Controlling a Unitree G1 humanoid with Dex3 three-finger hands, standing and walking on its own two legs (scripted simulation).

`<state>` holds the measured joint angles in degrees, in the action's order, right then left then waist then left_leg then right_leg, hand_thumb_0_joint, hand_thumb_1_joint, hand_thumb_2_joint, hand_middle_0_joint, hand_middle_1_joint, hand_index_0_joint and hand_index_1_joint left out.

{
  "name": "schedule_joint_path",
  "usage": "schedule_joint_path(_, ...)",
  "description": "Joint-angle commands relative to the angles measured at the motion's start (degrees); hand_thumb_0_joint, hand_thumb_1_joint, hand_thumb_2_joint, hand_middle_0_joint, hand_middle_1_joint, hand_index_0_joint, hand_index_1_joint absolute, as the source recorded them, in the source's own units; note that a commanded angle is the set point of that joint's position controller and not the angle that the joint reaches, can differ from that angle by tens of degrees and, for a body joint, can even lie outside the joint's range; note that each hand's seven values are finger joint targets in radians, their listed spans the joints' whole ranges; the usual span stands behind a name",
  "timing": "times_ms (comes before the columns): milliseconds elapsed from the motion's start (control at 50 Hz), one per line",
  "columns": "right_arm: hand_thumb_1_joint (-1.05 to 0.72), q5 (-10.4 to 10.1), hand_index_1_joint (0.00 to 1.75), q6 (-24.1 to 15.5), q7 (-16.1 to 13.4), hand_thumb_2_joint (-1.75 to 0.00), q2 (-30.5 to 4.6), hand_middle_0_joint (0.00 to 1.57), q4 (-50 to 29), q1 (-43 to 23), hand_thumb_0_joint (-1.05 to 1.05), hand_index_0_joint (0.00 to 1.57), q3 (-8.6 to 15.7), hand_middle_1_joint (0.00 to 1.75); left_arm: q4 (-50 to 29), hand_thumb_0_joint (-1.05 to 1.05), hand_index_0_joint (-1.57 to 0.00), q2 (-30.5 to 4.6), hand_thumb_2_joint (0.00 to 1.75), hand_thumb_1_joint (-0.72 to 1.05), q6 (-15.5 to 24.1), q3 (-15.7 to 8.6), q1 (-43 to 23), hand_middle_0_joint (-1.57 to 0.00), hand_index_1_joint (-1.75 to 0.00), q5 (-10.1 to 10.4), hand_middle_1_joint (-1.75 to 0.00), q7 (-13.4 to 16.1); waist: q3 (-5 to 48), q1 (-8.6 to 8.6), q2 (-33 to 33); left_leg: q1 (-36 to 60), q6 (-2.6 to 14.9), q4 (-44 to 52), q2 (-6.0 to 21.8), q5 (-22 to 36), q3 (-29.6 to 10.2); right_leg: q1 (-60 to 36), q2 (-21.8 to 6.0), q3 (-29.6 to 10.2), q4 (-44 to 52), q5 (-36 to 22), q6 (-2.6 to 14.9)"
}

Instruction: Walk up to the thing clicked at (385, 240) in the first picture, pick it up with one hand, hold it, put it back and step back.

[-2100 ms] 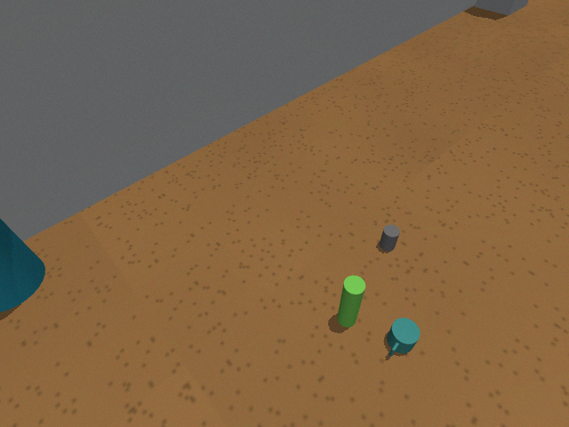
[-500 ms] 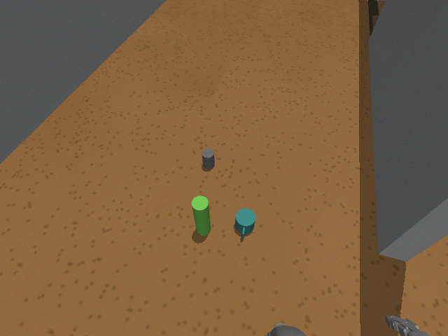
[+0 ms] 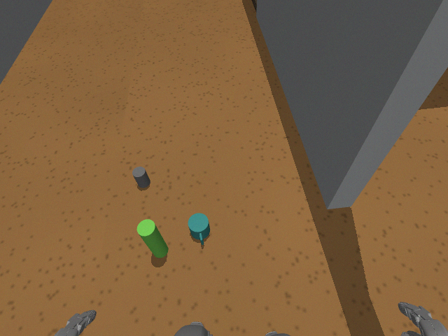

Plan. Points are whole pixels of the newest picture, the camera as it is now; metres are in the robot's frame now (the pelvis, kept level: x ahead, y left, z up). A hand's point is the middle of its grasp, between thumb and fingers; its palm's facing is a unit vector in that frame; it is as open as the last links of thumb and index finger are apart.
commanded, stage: walk up
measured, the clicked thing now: (141, 177) +0.92 +0.50 -0.70
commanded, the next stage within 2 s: none
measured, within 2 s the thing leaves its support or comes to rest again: neither
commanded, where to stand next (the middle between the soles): +0.05 -0.04 m, yaw -41 degrees
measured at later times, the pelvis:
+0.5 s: pelvis -0.02 -0.02 -0.01, yaw -20 degrees
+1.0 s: pelvis -0.01 +0.00 +0.00, yaw -33 degrees
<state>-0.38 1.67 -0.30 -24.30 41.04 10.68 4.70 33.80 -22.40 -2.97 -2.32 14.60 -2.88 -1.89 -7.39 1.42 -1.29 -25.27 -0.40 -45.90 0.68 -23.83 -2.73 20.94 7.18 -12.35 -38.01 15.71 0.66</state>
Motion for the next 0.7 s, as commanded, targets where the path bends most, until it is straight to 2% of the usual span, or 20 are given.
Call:
schedule_joint_path(0,-0.90,1.23,0.30,-3.03,-2.20,-0.90,-9.90,0.20,-3.21,11.64,0.00,0.20,4.15,0.30,-6.96,0.00,-0.20,-10.09,0.90,0.90,0.40,-4.54,-4.14,-0.20,-0.30,1.25,-0.30,0.89,12.01,-5.89,3.68,21.86,4.24,22.69,2.81,8.89,-5.00,9.09,-4.65,-5.90,-5.92,-12.54,3.38)
schedule_joint_path(20,-0.90,1.96,0.30,-3.28,-2.67,-0.90,-15.33,0.20,-3.97,10.75,0.00,0.20,5.34,0.30,-6.72,0.00,-0.20,-6.48,0.90,0.90,0.36,-3.86,-1.15,-0.20,-0.30,0.95,-0.30,1.05,12.42,-4.36,-12.83,26.37,7.74,26.01,20.31,16.61,-23.86,17.58,3.94,1.82,-19.46,14.10,-0.12)
schedule_joint_path(40,-0.90,1.64,0.30,-3.35,-2.59,-0.90,-16.73,0.20,-5.75,6.87,0.00,0.20,5.60,0.30,-5.24,0.00,-0.20,-10.96,0.90,0.90,0.11,-4.52,1.83,-0.20,-0.30,-0.17,-0.30,1.77,11.80,-2.10,-7.30,21.28,12.40,25.15,28.27,22.20,-26.71,17.29,-1.03,1.90,-28.46,17.78,-0.80)
schedule_joint_path(60,-0.90,1.09,0.30,-3.36,-2.33,-0.90,-18.47,0.20,-6.34,4.11,0.00,0.20,6.09,0.30,-3.97,0.00,-0.20,-13.81,0.90,0.90,-0.24,-4.95,3.24,-0.20,-0.30,-0.40,-0.30,2.02,10.53,-2.13,-8.71,14.38,16.54,27.20,31.00,18.38,-27.71,13.89,-4.40,2.13,-33.51,17.47,-1.42)
schedule_joint_path(80,-0.90,1.09,0.30,-3.53,-2.22,-0.90,-17.25,0.20,-6.95,1.51,0.00,0.20,5.82,0.30,-3.57,0.00,-0.20,-14.66,0.90,0.90,-0.39,-5.42,2.82,-0.20,-0.30,-0.21,-0.30,1.42,6.75,-1.12,-7.49,10.38,17.06,27.83,28.07,19.10,-23.89,12.32,-5.17,2.06,-37.30,14.87,-1.69)
schedule_joint_path(120,-0.90,2.01,0.30,-3.94,-2.29,-0.90,-12.64,0.20,-7.02,1.33,0.00,0.20,4.24,0.30,-1.47,0.00,-0.20,-13.42,0.90,0.90,-0.41,-6.39,2.38,-0.20,-0.30,0.89,-0.30,-0.19,5.72,-0.60,-8.07,8.24,12.13,25.24,19.09,20.47,-11.14,10.93,-5.23,1.96,-38.11,8.65,-1.17)
schedule_joint_path(180,-0.90,1.97,0.30,-4.29,-1.59,-0.90,-13.65,0.20,-6.38,3.03,0.00,0.20,3.80,0.30,-1.13,0.00,-0.20,-12.02,0.90,0.90,-0.29,-5.58,3.38,-0.20,-0.30,2.34,-0.30,-1.96,6.65,-1.90,-11.20,11.69,9.30,25.09,13.93,7.69,-3.55,11.61,-5.35,5.31,-29.28,4.43,-1.43)
schedule_joint_path(240,-0.90,2.51,0.30,-4.44,-0.35,-0.90,-14.86,0.20,-6.48,6.13,0.00,0.20,3.91,0.30,-0.37,0.00,-0.20,-10.97,0.90,0.90,0.85,-4.90,2.14,-0.20,-0.30,2.84,-0.30,-2.06,9.92,-4.06,-11.99,18.23,10.01,23.62,12.99,3.15,-0.37,11.02,-6.02,9.00,-17.99,6.92,-2.67)
schedule_joint_path(280,-0.90,2.99,0.30,-4.19,0.40,-0.90,-16.75,0.20,-6.64,8.18,0.00,0.20,4.49,0.30,0.02,0.00,-0.20,-11.43,0.90,0.90,1.50,-4.88,0.41,-0.20,-0.30,2.71,-0.30,-1.55,10.59,-5.80,-13.68,18.05,12.41,22.51,16.14,3.25,-0.45,7.73,-7.45,11.80,-11.21,12.00,-2.84)
schedule_joint_path(340,-0.90,2.66,0.30,-3.06,1.19,-0.90,-16.71,0.20,-7.68,5.63,0.00,0.20,4.47,0.30,3.90,0.00,-0.20,-11.89,0.90,0.90,2.84,-5.20,6.59,-0.20,-0.30,2.45,-0.30,0.16,10.78,-3.18,-13.51,12.19,12.21,16.24,18.06,8.43,2.01,-1.78,-6.41,14.69,-0.58,10.79,-1.23)
schedule_joint_path(360,-0.90,2.14,0.30,-2.58,1.31,-0.90,-16.25,0.20,-7.87,4.41,0.00,0.20,4.35,0.30,5.63,0.00,-0.20,-11.45,0.90,0.90,3.27,-5.34,9.23,-0.20,-0.30,2.26,-0.30,0.67,10.81,-1.21,-11.73,9.83,11.16,11.90,17.94,11.27,3.88,-6.06,-5.89,15.98,6.49,5.56,-0.46)
schedule_joint_path(380,-0.90,1.87,0.30,-2.08,1.48,-0.90,-14.19,0.20,-7.73,5.31,0.00,0.20,3.55,0.30,7.10,0.00,-0.20,-12.49,0.90,0.90,3.90,-6.04,10.92,-0.20,-0.30,1.76,-0.30,1.15,11.09,-0.42,-6.11,7.27,9.24,3.92,15.34,12.94,6.82,-10.87,-3.90,16.30,11.68,2.89,-0.19)
schedule_joint_path(400,-0.90,1.37,0.30,-1.86,1.62,-0.90,-10.21,0.20,-7.74,6.35,0.00,0.20,2.26,0.30,7.51,0.00,-0.20,-15.08,0.90,0.90,4.53,-7.20,11.75,-0.20,-0.30,1.46,-0.30,1.59,10.07,0.85,3.47,-0.40,6.20,-7.62,12.09,7.60,9.48,-16.01,-7.49,6.70,16.12,2.99,1.64)
schedule_joint_path(420,-0.90,0.54,0.30,-1.65,1.54,-0.90,-5.63,0.20,-8.93,5.98,0.00,0.20,0.64,0.30,6.13,0.00,-0.20,-20.20,0.90,0.90,5.07,-8.22,10.82,-0.20,-0.30,0.71,-0.30,2.16,6.33,0.50,19.02,-15.64,1.28,-17.29,3.63,-9.46,10.40,-16.90,-19.72,-17.28,18.36,2.10,6.64)
schedule_joint_path(440,-0.90,0.49,0.30,-1.49,0.56,-0.90,-9.89,0.20,-9.78,0.71,0.00,0.20,1.66,0.30,3.92,0.00,-0.20,-21.72,0.90,0.90,4.93,-7.96,7.98,-0.20,-0.30,0.54,-0.30,2.37,3.74,1.76,13.76,-17.69,-0.07,-18.52,3.89,-9.91,3.33,-11.13,-24.39,-24.76,18.55,0.98,13.74)
schedule_joint_path(460,-0.90,0.87,0.30,-2.14,0.03,-0.90,-12.67,0.20,-9.42,-0.34,0.00,0.20,2.51,0.30,3.93,0.00,-0.20,-22.63,0.90,0.90,4.42,-8.14,6.91,-0.20,-0.30,1.00,-0.30,2.46,1.97,1.61,13.79,-13.63,0.11,-17.89,5.30,-11.41,1.94,-4.58,-26.37,-27.16,17.83,0.30,16.44)
schedule_joint_path(480,-0.90,0.43,0.30,-2.36,0.07,-0.90,-12.96,0.20,-7.21,0.57,0.00,0.20,2.73,0.30,3.96,0.00,-0.20,-18.91,0.90,0.90,4.43,-7.41,4.71,-0.20,-0.30,1.78,-0.30,2.34,0.83,0.06,11.06,-11.49,0.81,-17.83,6.13,-8.15,0.23,-3.26,-22.27,-19.15,16.55,-0.08,14.01)
schedule_joint_path(520,-0.90,-0.04,0.30,-2.69,0.43,-0.90,-11.14,0.20,-3.52,5.26,0.00,0.20,2.16,0.30,4.10,0.00,-0.20,-16.18,0.90,0.90,4.93,-6.20,1.66,-0.20,-0.30,1.79,-0.30,2.99,2.88,-2.30,13.04,-10.95,0.65,-15.65,5.16,-1.75,1.91,-8.16,-16.11,-8.70,11.86,-9.64,10.48)
schedule_joint_path(620,-0.90,1.45,0.30,-2.57,0.28,-0.90,-10.41,0.20,-3.36,3.34,0.00,0.20,1.84,0.30,4.12,0.00,-0.20,-15.53,0.90,0.90,5.77,-5.30,6.38,-0.20,-0.30,1.91,-0.30,3.76,6.22,-0.46,11.70,-4.86,1.53,-9.78,2.76,-1.10,2.73,-6.45,-16.01,-10.39,6.65,-25.00,11.75)
schedule_joint_path(680,-0.90,1.26,0.30,-2.99,0.31,-0.90,-9.99,0.20,-3.00,4.06,0.00,0.20,2.24,0.30,3.07,0.00,-0.20,-15.95,0.90,0.90,5.54,-4.95,4.39,-0.20,-0.30,2.08,-0.30,4.05,7.95,-1.48,11.14,1.96,2.40,-1.80,0.91,-0.60,3.15,-3.50,-15.60,-10.43,1.92,-28.55,11.49)
